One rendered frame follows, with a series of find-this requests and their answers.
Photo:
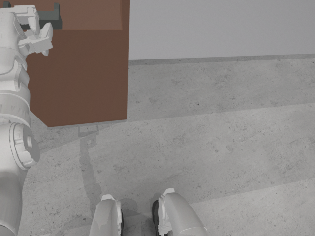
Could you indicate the left robot upper arm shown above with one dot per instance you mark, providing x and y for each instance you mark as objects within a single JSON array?
[{"x": 18, "y": 152}]

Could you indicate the robot left forearm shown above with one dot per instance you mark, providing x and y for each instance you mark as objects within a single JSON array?
[{"x": 14, "y": 92}]

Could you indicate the cabinet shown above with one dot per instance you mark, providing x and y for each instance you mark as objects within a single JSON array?
[{"x": 84, "y": 78}]

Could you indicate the robot right shin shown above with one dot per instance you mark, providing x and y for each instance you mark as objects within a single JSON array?
[{"x": 164, "y": 226}]

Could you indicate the robot right thigh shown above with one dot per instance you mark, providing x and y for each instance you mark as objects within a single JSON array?
[{"x": 184, "y": 220}]

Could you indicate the robot left hand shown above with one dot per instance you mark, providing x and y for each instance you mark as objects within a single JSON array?
[{"x": 11, "y": 33}]

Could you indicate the drawer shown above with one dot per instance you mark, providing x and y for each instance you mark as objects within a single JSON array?
[{"x": 80, "y": 14}]

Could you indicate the handle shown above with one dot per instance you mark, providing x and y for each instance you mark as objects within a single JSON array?
[{"x": 52, "y": 17}]

